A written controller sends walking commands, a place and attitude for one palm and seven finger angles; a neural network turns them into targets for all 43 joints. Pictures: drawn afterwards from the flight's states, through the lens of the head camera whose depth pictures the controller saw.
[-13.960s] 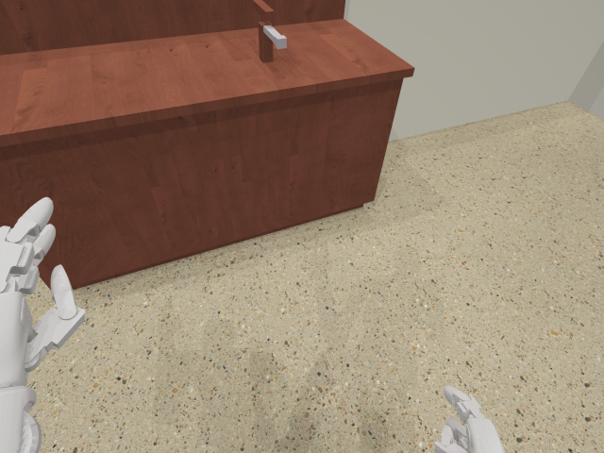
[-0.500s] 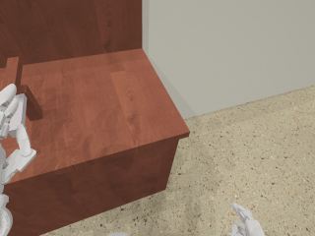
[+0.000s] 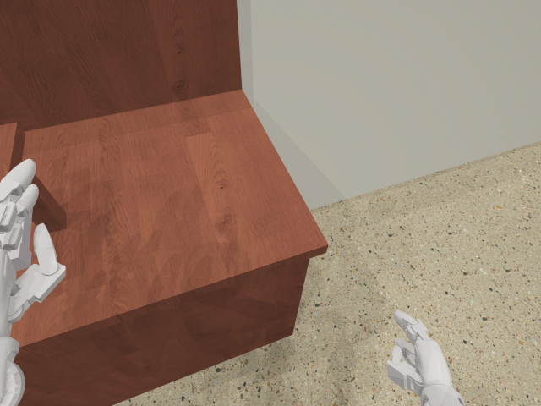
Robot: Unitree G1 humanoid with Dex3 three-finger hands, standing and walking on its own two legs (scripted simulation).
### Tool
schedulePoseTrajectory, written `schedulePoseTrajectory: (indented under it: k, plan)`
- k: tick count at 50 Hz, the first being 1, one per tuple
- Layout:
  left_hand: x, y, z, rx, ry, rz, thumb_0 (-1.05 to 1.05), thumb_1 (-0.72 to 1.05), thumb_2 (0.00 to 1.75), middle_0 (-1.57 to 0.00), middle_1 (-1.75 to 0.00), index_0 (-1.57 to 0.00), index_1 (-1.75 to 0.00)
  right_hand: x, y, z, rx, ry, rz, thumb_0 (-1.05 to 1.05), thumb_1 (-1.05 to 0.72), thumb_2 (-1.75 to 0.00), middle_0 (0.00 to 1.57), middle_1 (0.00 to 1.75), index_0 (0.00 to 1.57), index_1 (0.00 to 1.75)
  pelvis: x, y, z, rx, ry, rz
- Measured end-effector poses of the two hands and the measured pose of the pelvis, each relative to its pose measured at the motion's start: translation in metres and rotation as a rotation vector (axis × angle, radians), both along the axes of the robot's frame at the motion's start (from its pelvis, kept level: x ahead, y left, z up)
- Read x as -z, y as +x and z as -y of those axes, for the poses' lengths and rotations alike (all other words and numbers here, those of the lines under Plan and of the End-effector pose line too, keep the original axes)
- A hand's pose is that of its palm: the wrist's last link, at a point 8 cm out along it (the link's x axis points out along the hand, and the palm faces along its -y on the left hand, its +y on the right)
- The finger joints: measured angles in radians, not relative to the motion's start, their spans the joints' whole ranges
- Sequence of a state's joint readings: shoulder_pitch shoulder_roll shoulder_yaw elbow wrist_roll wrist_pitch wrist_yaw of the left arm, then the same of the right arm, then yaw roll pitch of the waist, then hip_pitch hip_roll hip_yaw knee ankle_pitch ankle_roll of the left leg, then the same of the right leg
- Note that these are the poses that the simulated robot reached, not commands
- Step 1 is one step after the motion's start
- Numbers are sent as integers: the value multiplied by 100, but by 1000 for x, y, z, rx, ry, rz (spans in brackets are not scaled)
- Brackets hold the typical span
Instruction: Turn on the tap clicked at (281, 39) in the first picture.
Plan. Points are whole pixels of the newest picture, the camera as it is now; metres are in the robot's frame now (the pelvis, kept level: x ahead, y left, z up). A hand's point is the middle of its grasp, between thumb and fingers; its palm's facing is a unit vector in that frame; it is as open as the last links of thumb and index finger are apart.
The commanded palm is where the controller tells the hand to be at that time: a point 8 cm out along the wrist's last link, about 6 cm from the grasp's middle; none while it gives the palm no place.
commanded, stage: come to a stop and stand still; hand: left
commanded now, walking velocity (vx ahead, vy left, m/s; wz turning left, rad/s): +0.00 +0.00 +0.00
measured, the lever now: (14, 258) +0.27 +0.38 +0.07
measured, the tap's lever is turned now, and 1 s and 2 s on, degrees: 0 0 0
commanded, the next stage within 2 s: none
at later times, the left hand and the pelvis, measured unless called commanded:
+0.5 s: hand out of the picture +0.12 +0.32 +0.17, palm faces +0.47 -0.82 -0.33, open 7.4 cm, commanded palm +0.06 +0.34 +0.18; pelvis -0.09 +0.05 -0.01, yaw +2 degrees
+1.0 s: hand out of the picture -0.01 +0.33 +0.18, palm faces +0.48 -0.79 -0.38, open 7.4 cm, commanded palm -0.07 +0.37 +0.18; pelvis -0.20 +0.07 -0.03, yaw +5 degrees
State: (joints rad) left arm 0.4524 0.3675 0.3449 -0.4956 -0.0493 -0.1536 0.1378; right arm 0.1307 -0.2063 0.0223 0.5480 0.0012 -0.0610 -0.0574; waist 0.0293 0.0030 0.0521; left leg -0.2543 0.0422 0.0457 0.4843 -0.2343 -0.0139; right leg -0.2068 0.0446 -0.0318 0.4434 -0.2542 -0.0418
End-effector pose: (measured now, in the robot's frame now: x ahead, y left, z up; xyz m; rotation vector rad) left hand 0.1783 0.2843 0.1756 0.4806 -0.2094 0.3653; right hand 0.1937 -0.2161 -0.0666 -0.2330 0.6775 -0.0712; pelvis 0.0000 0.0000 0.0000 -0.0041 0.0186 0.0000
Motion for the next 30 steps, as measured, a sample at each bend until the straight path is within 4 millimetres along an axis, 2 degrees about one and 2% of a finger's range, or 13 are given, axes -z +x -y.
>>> schedulePoseTrajectory:
  k: [3, 4, 6, 8, 9, 15, 19, 24, 30]
  plan:
    - [3, -7, -2, 6, -25, 2, 2, 89, 89, -21, -30, -21, -30, -4, -9, 2, 19, -19, 2, 1, -90, -90, 20, 30, 20, 30, 0, -6, -3, -4, -8, 5]
    - [-3, -7, -7, 16, 34, 11, 2, 89, 89, -21, -30, -21, -30, -5, -14, 2, 10, -35, 4, 1, -90, -90, 20, 30, 20, 30, -1, -10, -4, -7, -12, 7]
    - [-19, -5, -29, 11, 119, 94, 2, 88, 89, -22, -30, -22, -30, -5, -26, 1, -16, -52, -12, 1, -90, -90, 20, 30, 20, 30, -1, -20, -4, -6, -10, 7]
    - [-24, -7, -46, -20, 97, 148, 2, 88, 89, -21, -30, -22, -30, -6, -38, -1, -17, -43, -9, 1, -90, -90, 20, 30, 20, 30, -1, -29, -10, 4, -10, 16]
    - [-24, -10, -48, -24, 75, 159, 2, 89, 89, -21, -30, -22, -30, -7, -45, -2, -10, -35, 0, 1, -90, -90, 20, 30, 20, 30, 0, -33, -14, 9, -8, 22]
    - [2, -49, -27, 107, -16, 73, 2, 89, 90, -20, -30, -21, -30, -8, -87, -13, 55, -20, 39, 1, -90, -90, 20, 30, 20, 30, 4, -53, -37, 15, -8, 53]
    - [14, -74, -41, 94, -22, 45, 2, 89, 89, -21, -30, -21, -30, -4, -113, -27, 58, -32, 9, 1, -90, -90, 20, 30, 20, 30, 4, -67, -45, 3, -18, 71]
    - [2, -95, -70, -8, -12, 143, 2, 88, 89, -21, -30, -22, -30, 1, -131, -49, -2, -17, -8, 1, -90, -90, 20, 30, 20, 30, 5, -87, -51, -23, -21, 97]
    - [-11, -125, -73, -28, -3, 220, 2, 89, 90, -21, -30, -21, -30, 2, -137, -70, -68, 25, 20, 1, -90, -90, 20, 30, 20, 30, 7, -107, -55, -63, -17, 117]
